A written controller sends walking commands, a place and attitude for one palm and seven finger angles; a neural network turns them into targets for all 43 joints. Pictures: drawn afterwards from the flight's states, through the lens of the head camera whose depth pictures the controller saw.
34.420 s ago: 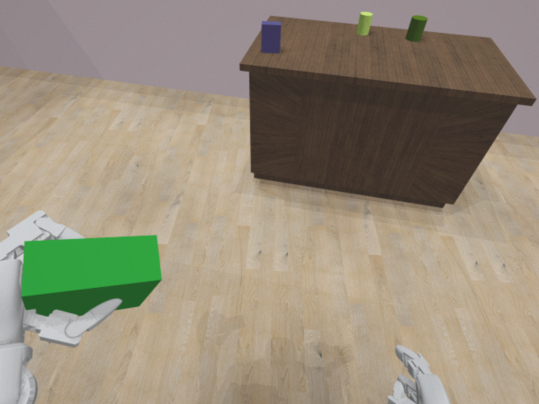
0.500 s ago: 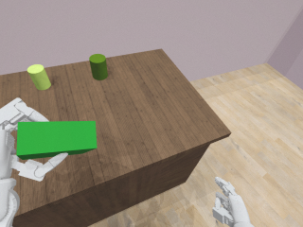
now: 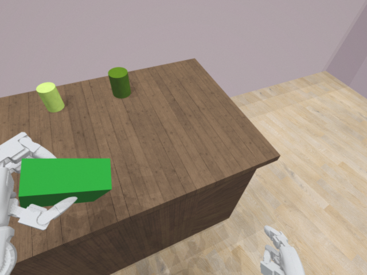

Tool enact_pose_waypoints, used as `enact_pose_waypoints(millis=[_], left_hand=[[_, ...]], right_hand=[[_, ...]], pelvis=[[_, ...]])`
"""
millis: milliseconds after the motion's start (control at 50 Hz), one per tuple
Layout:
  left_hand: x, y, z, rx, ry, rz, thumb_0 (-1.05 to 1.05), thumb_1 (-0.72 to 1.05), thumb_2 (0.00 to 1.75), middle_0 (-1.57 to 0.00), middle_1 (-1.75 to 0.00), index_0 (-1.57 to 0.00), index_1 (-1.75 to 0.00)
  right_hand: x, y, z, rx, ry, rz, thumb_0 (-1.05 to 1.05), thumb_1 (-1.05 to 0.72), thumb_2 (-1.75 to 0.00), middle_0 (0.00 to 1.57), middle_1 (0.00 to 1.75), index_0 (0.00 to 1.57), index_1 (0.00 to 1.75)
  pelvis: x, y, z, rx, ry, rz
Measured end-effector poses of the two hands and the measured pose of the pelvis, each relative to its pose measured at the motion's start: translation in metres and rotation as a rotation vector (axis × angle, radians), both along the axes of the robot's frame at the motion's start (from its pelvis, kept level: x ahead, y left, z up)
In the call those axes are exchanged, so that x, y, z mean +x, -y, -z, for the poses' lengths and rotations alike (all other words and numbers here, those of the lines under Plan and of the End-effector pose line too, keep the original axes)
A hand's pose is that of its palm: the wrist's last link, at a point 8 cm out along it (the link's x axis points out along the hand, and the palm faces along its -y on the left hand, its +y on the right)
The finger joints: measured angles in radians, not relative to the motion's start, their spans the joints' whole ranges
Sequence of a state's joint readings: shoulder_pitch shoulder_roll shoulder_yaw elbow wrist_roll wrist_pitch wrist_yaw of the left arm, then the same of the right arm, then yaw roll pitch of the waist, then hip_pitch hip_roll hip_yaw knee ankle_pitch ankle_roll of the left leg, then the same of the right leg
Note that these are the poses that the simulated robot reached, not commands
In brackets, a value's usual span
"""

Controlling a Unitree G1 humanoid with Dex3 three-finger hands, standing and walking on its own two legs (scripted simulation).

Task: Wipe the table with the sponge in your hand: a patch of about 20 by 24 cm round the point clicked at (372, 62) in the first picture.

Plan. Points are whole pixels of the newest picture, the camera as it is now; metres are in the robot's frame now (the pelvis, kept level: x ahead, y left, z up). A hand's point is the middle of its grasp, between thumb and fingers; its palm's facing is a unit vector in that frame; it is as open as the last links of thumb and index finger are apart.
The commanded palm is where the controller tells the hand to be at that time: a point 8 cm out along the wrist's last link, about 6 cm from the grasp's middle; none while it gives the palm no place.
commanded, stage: come to a stop and stand still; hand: left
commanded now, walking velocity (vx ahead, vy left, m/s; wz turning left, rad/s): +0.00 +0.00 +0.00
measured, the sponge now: (77, 183) +0.24 +0.21 +0.12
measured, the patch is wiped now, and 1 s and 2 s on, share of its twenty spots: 0.00 0.00 0.00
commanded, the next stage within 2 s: look again from close up in 0.60 s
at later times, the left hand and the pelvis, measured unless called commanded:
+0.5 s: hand (58, 183) +0.22 +0.23 +0.15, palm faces +0.37 -0.85 -0.38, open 9.4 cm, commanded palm +0.16 +0.26 +0.17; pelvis +0.00 -0.02 +0.00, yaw +0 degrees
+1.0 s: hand (57, 180) +0.22 +0.23 +0.15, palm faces +0.36 -0.85 -0.38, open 9.4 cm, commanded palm +0.17 +0.27 +0.17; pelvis +0.01 -0.02 +0.00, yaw +1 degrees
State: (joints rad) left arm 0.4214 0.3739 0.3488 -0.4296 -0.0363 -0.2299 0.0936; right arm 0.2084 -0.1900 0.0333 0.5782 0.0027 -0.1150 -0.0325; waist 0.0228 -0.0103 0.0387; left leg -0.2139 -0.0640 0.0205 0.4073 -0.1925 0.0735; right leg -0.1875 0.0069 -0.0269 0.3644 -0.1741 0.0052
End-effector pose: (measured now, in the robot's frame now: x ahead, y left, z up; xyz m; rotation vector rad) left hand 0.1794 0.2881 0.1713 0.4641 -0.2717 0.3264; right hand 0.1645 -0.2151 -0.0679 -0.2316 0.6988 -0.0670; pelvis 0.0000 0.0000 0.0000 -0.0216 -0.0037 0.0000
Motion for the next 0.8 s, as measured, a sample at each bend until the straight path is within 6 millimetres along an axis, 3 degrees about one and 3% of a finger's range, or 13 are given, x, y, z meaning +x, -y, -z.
enact_pose_waypoints(millis=[140,380,800], left_hand=[[-0.003,0.007,0.010,-0.030,-0.035,-0.018,-0.01,-0.47,1.08,-0.81,-1.40,-0.81,-1.40],[-0.002,0.020,0.001,-0.016,-0.004,-0.007,0.00,-0.47,1.08,-0.81,-1.40,-0.81,-1.40],[0.006,0.021,0.006,-0.040,-0.042,-0.019,-0.01,-0.47,1.08,-0.81,-1.40,-0.81,-1.40]], right_hand=[[-0.008,0.012,0.000,-0.010,-0.007,0.008,0.01,-0.90,-0.90,0.20,0.30,0.20,0.30],[0.002,0.032,-0.006,-0.033,0.022,0.015,0.01,-0.90,-0.90,0.20,0.30,0.20,0.30],[0.017,0.026,-0.005,-0.022,0.013,-0.001,0.01,-0.90,-0.90,0.20,0.30,0.20,0.30]], pelvis=[[-0.003,0.008,0.000,-0.001,0.002,-0.003],[0.000,0.018,-0.001,-0.001,0.000,-0.005],[0.009,0.021,-0.002,0.000,-0.007,-0.012]])
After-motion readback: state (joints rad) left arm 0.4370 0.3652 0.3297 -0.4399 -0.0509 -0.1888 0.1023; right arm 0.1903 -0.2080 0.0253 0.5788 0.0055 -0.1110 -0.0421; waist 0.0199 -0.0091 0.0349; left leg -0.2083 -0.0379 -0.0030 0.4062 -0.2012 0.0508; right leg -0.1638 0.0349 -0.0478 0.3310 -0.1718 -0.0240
